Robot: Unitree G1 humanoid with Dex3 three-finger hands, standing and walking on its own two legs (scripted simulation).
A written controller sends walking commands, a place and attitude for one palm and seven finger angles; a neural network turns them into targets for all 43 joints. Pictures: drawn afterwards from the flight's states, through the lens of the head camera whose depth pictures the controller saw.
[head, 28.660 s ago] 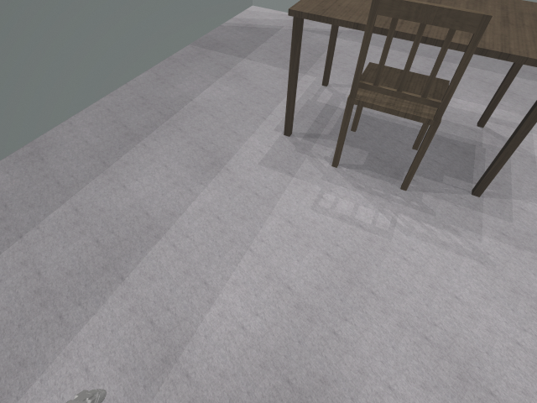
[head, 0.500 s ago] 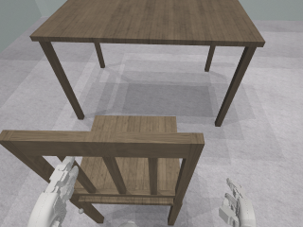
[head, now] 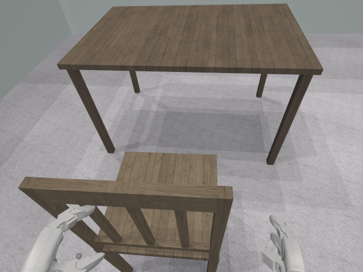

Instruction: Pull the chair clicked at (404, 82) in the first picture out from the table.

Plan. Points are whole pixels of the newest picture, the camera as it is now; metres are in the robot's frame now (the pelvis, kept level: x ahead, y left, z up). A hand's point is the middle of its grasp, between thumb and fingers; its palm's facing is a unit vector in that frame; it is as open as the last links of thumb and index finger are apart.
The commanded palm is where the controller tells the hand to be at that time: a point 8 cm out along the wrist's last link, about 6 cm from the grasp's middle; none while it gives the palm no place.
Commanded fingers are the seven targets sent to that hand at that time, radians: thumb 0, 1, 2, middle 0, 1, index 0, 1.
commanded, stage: draw the hand back to the body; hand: left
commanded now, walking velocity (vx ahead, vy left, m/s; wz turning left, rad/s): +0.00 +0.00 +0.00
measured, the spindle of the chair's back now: (142, 225) +0.24 +0.15 -0.10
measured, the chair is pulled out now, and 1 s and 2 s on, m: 0.58 0.57 0.57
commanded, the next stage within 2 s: step back with the hand held close in 0.58 s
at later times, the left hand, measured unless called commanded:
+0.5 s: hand (25, 196) +0.18 +0.26 +0.18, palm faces +0.53 -0.70 -0.48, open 6.7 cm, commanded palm +0.12 +0.29 +0.18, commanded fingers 0.00 0.90 0.90 -0.20 -0.30 -0.20 -0.30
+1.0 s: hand (25, 205) +0.18 +0.28 +0.15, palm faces +0.31 -0.76 -0.56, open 7.4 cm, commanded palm +0.11 +0.32 +0.19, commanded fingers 0.00 0.90 0.90 -0.20 -0.30 -0.20 -0.30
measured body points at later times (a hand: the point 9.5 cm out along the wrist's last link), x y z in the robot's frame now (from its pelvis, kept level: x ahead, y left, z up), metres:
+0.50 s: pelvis -0.01 -0.02 +0.00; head -0.01 -0.07 +0.45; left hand +0.14 +0.29 +0.21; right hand +0.21 -0.22 -0.09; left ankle -0.02 +0.15 -0.73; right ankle -0.02 -0.13 -0.73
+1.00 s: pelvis -0.03 +0.03 +0.01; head +0.01 +0.00 +0.46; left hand +0.15 +0.32 +0.18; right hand +0.12 -0.23 -0.10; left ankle -0.02 +0.15 -0.73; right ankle -0.02 -0.13 -0.73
